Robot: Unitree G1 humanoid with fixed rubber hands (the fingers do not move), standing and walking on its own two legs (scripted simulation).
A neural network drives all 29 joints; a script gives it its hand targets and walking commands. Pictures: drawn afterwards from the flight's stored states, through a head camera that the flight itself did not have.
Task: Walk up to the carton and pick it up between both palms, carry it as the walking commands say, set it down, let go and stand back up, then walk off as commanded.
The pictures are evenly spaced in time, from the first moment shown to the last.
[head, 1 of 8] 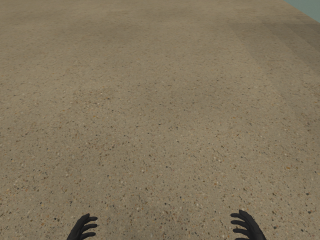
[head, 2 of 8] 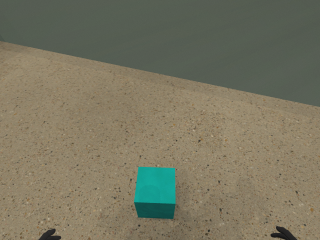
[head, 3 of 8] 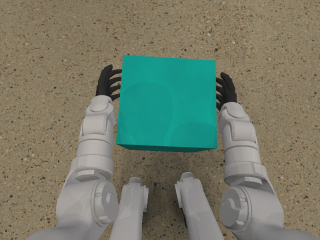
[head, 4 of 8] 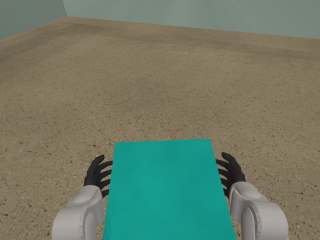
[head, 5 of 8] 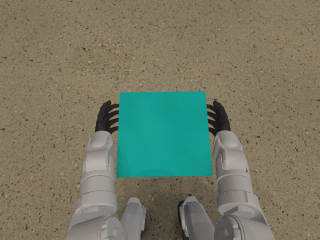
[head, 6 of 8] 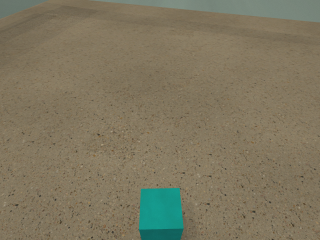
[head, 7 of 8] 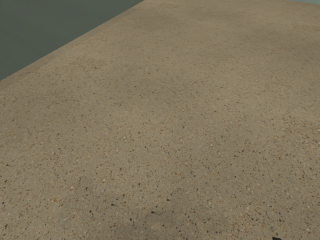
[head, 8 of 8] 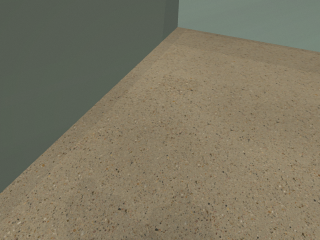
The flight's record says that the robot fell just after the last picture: no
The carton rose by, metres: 0.68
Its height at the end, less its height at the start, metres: +0.00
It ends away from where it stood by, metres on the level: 1.30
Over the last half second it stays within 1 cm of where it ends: yes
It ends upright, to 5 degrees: yes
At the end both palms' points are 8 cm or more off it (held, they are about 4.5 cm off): yes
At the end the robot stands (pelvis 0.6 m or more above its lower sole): yes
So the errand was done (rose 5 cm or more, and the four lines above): yes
